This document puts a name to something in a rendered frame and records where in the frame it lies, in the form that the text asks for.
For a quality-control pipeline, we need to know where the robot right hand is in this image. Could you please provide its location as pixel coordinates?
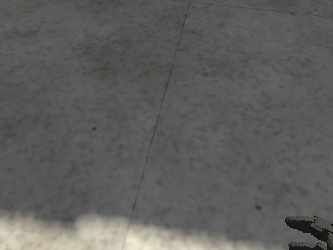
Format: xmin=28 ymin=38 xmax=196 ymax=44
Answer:
xmin=285 ymin=215 xmax=333 ymax=250

